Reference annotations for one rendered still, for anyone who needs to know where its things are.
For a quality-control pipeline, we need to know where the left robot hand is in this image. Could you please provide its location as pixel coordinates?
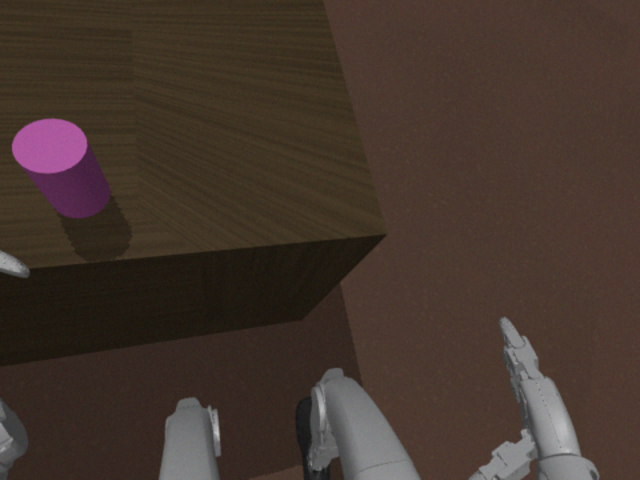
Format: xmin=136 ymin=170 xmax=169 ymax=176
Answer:
xmin=0 ymin=250 xmax=30 ymax=278

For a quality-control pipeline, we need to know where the right robot arm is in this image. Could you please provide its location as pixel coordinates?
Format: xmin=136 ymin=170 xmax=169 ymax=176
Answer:
xmin=536 ymin=454 xmax=599 ymax=480

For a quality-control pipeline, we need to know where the can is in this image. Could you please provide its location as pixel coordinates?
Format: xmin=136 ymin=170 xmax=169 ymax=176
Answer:
xmin=12 ymin=119 xmax=110 ymax=218

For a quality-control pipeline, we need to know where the right robot hand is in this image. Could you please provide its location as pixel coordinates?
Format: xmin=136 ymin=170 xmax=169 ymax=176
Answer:
xmin=467 ymin=317 xmax=582 ymax=480

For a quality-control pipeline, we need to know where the left robot arm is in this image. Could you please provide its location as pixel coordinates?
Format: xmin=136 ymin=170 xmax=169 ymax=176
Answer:
xmin=0 ymin=397 xmax=28 ymax=480

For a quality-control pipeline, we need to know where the right robot foot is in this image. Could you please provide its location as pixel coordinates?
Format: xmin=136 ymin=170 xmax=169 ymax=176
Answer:
xmin=296 ymin=397 xmax=330 ymax=480

